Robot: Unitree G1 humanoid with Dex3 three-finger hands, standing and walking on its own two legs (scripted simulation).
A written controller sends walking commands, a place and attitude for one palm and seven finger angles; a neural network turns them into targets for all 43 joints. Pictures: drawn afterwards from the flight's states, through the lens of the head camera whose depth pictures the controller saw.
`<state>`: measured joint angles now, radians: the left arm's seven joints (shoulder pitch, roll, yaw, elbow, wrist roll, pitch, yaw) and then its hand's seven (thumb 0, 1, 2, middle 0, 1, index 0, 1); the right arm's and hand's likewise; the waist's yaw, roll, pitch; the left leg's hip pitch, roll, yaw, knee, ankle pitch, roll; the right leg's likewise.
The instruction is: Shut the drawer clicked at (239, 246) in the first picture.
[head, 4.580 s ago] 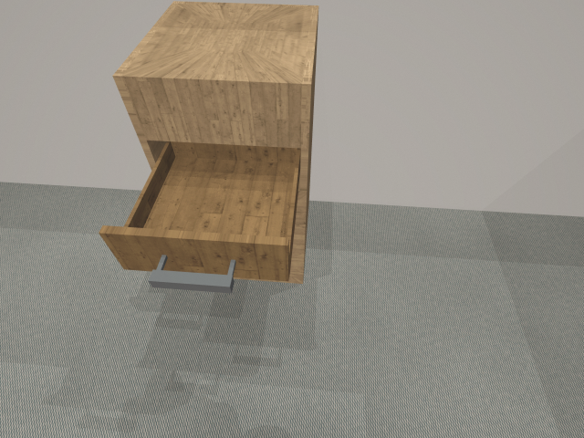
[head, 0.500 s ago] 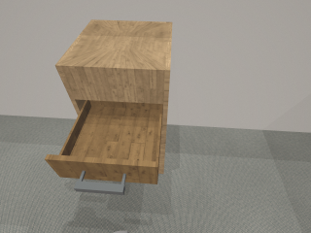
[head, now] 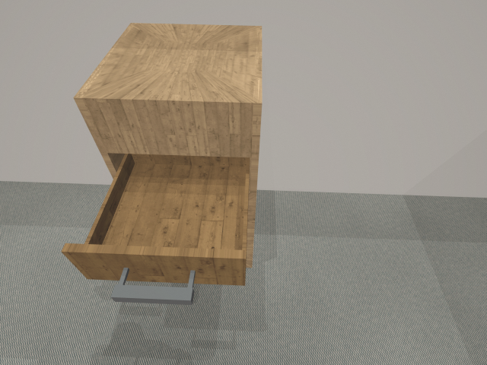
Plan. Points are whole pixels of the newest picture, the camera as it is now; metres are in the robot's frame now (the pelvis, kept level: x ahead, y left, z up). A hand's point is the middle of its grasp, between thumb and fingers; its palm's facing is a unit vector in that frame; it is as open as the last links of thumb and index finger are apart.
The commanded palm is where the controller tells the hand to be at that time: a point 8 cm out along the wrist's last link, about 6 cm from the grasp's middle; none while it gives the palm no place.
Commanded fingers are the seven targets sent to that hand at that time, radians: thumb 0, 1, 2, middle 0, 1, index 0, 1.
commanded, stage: come to a stop and stand still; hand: left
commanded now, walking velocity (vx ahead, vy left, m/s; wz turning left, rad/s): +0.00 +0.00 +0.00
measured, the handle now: (156, 284) +0.31 +0.21 -0.16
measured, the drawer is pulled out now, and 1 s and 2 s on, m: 0.30 0.30 0.30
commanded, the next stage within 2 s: look again from close up in 0.82 s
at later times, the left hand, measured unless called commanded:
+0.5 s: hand out of the picture +0.01 +0.19 -0.18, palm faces +0.05 -0.98 -0.17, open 7.4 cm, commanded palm none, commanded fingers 0.00 0.90 0.90 -0.20 -0.30 -0.20 -0.30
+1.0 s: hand out of the picture -0.03 +0.19 -0.17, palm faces +0.05 -0.99 -0.14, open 7.4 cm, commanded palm none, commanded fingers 0.00 0.90 0.90 -0.20 -0.30 -0.20 -0.30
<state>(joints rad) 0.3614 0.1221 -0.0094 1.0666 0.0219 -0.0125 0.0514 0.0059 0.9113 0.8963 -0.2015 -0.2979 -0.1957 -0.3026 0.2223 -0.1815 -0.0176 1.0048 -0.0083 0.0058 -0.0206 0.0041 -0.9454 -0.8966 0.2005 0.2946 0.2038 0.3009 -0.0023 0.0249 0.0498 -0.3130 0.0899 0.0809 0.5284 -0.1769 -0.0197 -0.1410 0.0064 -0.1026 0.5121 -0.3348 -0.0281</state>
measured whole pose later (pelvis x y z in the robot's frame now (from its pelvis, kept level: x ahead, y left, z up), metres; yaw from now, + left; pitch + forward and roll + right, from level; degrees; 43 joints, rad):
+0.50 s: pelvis +0.00 +0.03 +0.00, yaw +2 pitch -1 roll -1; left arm 0.33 0.16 0.00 1.00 0.02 -0.01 0.04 0.01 0.91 0.90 -0.20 -0.30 -0.19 -0.30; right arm 0.33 -0.13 0.01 1.06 -0.01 0.01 -0.01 0.01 -0.92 -0.90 0.20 0.29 0.20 0.30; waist -0.01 -0.02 0.03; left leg -0.32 0.04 0.07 0.52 -0.17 0.02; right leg -0.14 -0.04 -0.12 0.50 -0.34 0.01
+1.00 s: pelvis +0.01 +0.03 +0.01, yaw +1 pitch -1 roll +0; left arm 0.38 0.14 -0.01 1.08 0.02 -0.01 0.04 0.01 0.91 0.90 -0.20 -0.30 -0.19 -0.30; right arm 0.29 -0.15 0.01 1.10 0.00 -0.01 -0.02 0.01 -0.93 -0.90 0.20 0.29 0.20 0.30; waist 0.01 -0.03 0.03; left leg -0.27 0.02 0.09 0.45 -0.16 0.03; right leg -0.09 -0.06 -0.10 0.43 -0.31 0.03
